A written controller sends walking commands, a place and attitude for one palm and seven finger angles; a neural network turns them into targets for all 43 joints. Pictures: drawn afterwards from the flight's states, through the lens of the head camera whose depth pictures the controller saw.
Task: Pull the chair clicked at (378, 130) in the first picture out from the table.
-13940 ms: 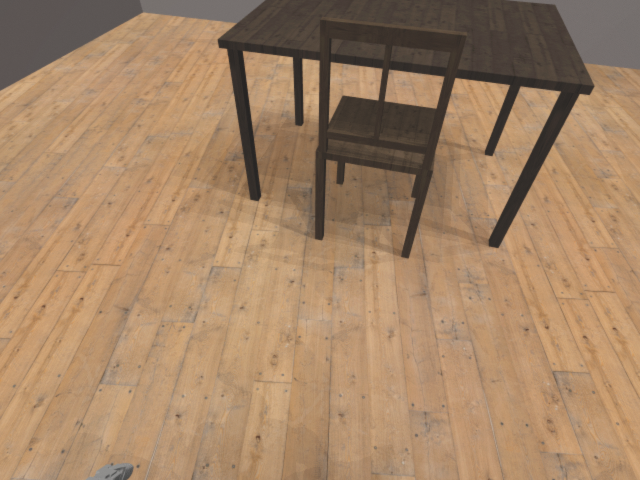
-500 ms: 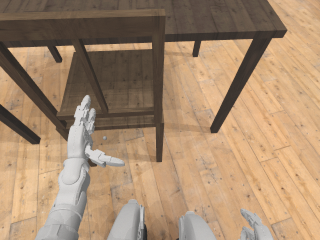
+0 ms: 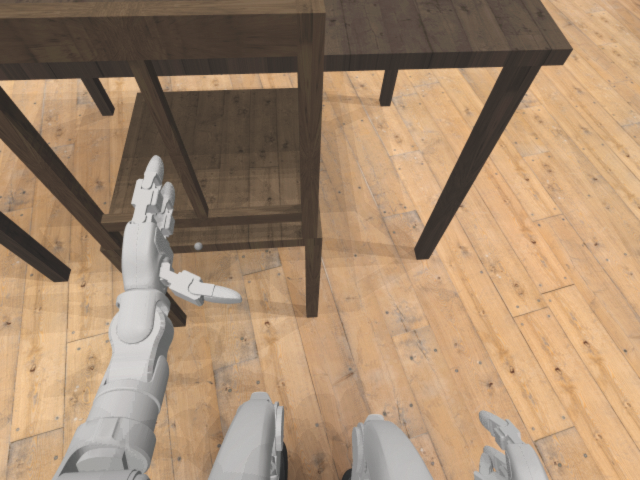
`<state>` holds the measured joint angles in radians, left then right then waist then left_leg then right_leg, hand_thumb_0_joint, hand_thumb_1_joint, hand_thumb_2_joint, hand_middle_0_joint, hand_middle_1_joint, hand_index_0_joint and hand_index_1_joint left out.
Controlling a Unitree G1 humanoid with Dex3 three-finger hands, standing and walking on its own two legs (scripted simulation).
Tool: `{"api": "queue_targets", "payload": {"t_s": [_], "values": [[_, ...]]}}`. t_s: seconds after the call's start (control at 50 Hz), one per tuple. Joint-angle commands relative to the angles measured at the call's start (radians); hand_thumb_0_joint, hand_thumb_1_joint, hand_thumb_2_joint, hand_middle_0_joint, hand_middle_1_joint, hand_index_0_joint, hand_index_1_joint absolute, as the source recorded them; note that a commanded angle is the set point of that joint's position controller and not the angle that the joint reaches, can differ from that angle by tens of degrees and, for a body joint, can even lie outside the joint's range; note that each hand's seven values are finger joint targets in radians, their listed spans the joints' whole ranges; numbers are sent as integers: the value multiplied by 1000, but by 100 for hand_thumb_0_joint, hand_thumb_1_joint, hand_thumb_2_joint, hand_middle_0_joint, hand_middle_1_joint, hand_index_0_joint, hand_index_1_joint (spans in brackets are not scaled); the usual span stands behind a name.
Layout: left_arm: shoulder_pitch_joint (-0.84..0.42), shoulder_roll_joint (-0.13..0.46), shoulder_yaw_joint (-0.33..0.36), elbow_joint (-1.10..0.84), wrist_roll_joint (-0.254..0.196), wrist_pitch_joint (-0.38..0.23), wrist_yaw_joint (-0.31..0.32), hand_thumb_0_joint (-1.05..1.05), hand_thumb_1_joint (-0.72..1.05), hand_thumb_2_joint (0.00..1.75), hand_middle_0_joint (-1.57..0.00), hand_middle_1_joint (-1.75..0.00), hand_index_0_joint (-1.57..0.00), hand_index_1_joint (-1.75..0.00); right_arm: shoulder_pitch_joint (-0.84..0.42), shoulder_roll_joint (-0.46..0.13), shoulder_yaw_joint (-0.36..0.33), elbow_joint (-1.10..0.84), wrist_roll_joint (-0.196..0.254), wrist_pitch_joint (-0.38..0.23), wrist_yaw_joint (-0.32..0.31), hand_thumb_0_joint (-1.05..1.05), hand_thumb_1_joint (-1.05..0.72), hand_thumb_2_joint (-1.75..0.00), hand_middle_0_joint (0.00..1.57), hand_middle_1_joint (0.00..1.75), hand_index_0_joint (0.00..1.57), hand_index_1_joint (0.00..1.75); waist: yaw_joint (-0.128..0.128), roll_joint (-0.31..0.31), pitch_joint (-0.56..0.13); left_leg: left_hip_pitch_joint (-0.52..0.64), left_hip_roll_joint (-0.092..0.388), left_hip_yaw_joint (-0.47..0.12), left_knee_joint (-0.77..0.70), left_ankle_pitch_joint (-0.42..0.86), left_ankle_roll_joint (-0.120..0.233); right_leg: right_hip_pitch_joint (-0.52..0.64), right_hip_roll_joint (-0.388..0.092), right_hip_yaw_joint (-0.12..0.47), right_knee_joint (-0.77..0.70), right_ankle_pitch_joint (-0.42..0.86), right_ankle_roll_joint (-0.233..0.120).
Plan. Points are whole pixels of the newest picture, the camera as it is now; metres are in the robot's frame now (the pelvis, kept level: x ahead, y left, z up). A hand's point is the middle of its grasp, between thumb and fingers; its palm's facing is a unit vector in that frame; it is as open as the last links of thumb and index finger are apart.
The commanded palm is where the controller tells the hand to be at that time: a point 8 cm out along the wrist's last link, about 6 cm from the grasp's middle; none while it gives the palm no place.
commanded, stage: push the fingers through the gap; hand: left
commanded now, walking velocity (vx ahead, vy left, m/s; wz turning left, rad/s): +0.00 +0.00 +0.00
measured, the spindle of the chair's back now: (177, 152) +0.52 +0.22 +0.05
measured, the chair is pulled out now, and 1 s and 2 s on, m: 0.00 0.00 0.00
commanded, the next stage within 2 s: hook a spindle and tug to test in 1.38 s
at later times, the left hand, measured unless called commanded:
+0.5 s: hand (193, 214) +0.43 +0.18 +0.03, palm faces +0.14 -0.99 -0.02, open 16.9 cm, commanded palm +0.41 +0.23 +0.03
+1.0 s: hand (200, 182) +0.48 +0.18 +0.04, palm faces +0.14 -0.99 -0.03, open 16.9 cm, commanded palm +0.45 +0.22 +0.03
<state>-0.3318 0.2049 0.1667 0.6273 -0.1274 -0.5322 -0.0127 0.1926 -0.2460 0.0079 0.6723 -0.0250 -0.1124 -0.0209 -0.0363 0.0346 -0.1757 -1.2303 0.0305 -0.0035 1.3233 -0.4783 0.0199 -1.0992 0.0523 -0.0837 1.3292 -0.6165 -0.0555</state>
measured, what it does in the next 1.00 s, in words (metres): stands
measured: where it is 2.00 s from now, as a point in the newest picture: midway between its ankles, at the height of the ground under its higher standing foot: outside the picture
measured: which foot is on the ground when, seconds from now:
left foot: down 0.00-1.00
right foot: down 0.00-1.00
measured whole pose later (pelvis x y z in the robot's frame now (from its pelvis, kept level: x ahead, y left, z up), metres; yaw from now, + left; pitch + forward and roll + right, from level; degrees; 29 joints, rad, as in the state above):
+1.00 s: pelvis +0.00 +0.01 +0.00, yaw -1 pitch +26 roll -3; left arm -0.73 0.34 0.35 1.05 -0.07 -0.52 -0.03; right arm 0.29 -0.26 0.01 0.71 -0.05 -0.04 0.01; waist -0.12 0.05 -0.18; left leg -1.30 0.04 0.00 1.33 -0.47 0.03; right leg -1.17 0.06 -0.07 1.32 -0.60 -0.04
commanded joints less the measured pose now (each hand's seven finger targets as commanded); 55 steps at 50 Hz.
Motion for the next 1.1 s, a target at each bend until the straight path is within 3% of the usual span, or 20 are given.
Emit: {"api": "queue_targets", "payload": {"t_s": [0.0, 0.1, 0.12, 0.2, 0.26, 0.32, 0.36, 0.42, 0.44, 0.52, 0.6, 0.64, 0.74, 0.8, 0.86, 0.94, 0.98, 1.0, 1.06, 1.08], "values": [[-284, 182, 89, -129, -8, -12, -6, 0, -50, 30, -6, -8, -6, -8, 51, -142, -54, -105, 9, -30, -9, 0, -90, -90, 20, 30, 20, 30, -14, 17, -405, 358, -35, -37, -139, 134, 0, 116, -5, 127, -258, 243, 32], [-343, 197, 114, -185, -30, 1, -18, 0, -50, 30, -6, -8, -6, -8, 83, -147, -60, -106, 10, -22, -8, 0, -90, -90, 20, 30, 20, 30, -17, 25, -495, 446, -27, -45, -143, 264, -4, 145, 3, 95, -227, 388, 33], [-363, 175, 88, -199, -28, -8, -19, 0, -50, 30, -6, -8, -6, -8, 85, -143, -61, -101, 10, -23, -5, 0, -90, -90, 20, 30, 20, 30, -26, 38, -492, 468, -26, -45, -140, 275, -4, 129, 5, 92, -227, 395, 34], [-366, 161, 80, -132, -13, -29, -13, 0, -50, 30, -6, -8, -6, -8, 96, -149, -64, -82, 4, -19, 3, 0, -90, -90, 20, 30, 20, 30, -43, -5, -417, 430, -24, -54, -145, 232, -3, 87, 10, 81, -230, 344, 35], [-381, 194, 116, -37, -3, -24, -13, 0, -50, 30, -6, -8, -6, -8, 106, -155, -63, -70, 4, -11, 3, 0, -90, -90, 20, 30, 20, 30, -49, -39, -358, 366, -27, -48, -145, 177, 1, 79, 7, 89, -244, 301, 36], [-423, 215, 137, 12, -2, -22, -18, 0, -50, 30, -6, -8, -6, -8, 110, -155, -60, -71, 4, -6, 3, 0, -90, -90, 20, 30, 20, 30, -51, -23, -348, 336, -30, -41, -142, 148, 3, 79, 5, 102, -253, 274, 36], [-483, 240, 153, -30, 1, -39, -20, 0, -50, 30, -6, -8, -6, -8, 119, -156, -63, -70, 2, -8, 1, 0, -90, -90, 20, 30, 20, 30, -42, 30, -422, 395, -28, -44, -140, 192, -1, 76, 5, 97, -235, 306, 32], [-527, 228, 138, -100, -1, -65, -18, 0, -50, 30, -6, -8, -6, -8, 133, -157, -68, -69, -5, -11, 8, 0, -90, -90, 20, 30, 20, 30, -41, 107, -519, 515, -21, -57, -142, 293, -12, 66, 11, 78, -214, 372, 26], [-513, 229, 139, -89, 1, -64, -18, 0, -50, 30, -6, -8, -6, -8, 142, -162, -71, -67, -4, -12, 11, 0, -90, -90, 20, 30, 20, 30, -44, 104, -521, 534, -17, -67, -141, 315, -14, 48, 16, 69, -205, 376, 23], [-559, 219, 125, 24, 12, -47, -16, 0, -50, 30, -6, -8, -6, -8, 148, -165, -68, -45, -5, -1, 13, 0, -90, -90, 20, 30, 20, 30, -76, 38, -432, 453, -18, -69, -144, 223, -8, 23, 15, 69, -225, 308, 31], [-597, 259, 162, 117, 21, -28, -13, 0, -50, 30, -6, -8, -6, -8, 157, -172, -64, -42, -5, 10, 10, 0, -90, -90, 20, 30, 20, 30, -76, 17, -400, 404, -20, -65, -147, 176, -2, 20, 11, 74, -236, 269, 31], [-647, 255, 161, 115, 22, -34, -14, 0, -50, 30, -6, -8, -6, -8, 167, -175, -65, -42, -9, 9, 12, 0, -90, -90, 20, 30, 20, 30, -80, 41, -427, 432, -20, -71, -145, 191, -3, 3, 12, 68, -226, 272, 28], [-730, 321, 199, 136, 38, -71, -11, 0, -50, 30, -6, -8, -6, -8, 185, -180, -64, -34, -16, 17, 16, 0, -90, -90, 20, 30, 20, 30, -83, 70, -468, 448, -17, -75, -129, 222, -3, -6, 16, 73, -210, 290, 26], [-762, 301, 184, 152, 46, -81, -11, 0, -50, 30, -6, -8, -6, -8, 196, -177, -65, -26, -20, 22, 22, 0, -90, -90, 20, 30, 20, 30, -90, 86, -498, 475, -15, -79, -126, 241, -6, -11, 16, 66, -207, 301, 25], [-748, 328, 204, 221, 54, -65, -12, 0, -50, 30, -6, -8, -6, -8, 207, -185, -63, -22, -20, 35, 24, 0, -90, -90, 20, 30, 20, 30, -94, 73, -472, 452, -12, -81, -129, 234, -5, -20, 17, 63, -208, 296, 26], [-784, 326, 203, 227, 54, -54, -14, 0, -50, 30, -6, -8, -6, -8, 221, -187, -64, -28, -21, 48, 28, 0, -90, -90, 20, 30, 20, 30, -97, 89, -490, 468, -13, -84, -133, 244, -4, -16, 18, 64, -211, 300, 24], [-787, 316, 201, 223, 52, -56, -10, 0, -50, 30, -6, -8, -6, -8, 223, -183, -65, -26, -21, 54, 30, 0, -90, -90, 20, 30, 20, 30, -99, 68, -499, 469, -13, -80, -129, 253, -2, -5, 19, 65, -217, 312, 27], [-768, 330, 218, 216, 49, -59, -8, 0, -50, 30, -6, -8, -6, -8, 222, -181, -66, -30, -21, 56, 32, 0, -90, -90, 20, 30, 20, 30, -89, 65, -504, 461, -13, -74, -128, 255, -1, 13, 20, 69, -220, 318, 27], [-748, 290, 185, 221, 54, -66, -6, 0, -50, 30, -6, -8, -6, -8, 219, -176, -63, -32, -20, 62, 39, 0, -90, -90, 20, 30, 20, 30, -95, 79, -479, 474, -11, -77, -139, 251, -5, -9, 22, 62, -220, 308, 26], [-749, 304, 200, 222, 56, -67, -1, 0, -50, 30, -6, -8, -6, -8, 222, -176, -64, -30, -20, 66, 39, 0, -90, -90, 20, 30, 20, 30, -94, 63, -470, 453, -12, -72, -135, 237, -1, 2, 21, 66, -225, 302, 28]]}}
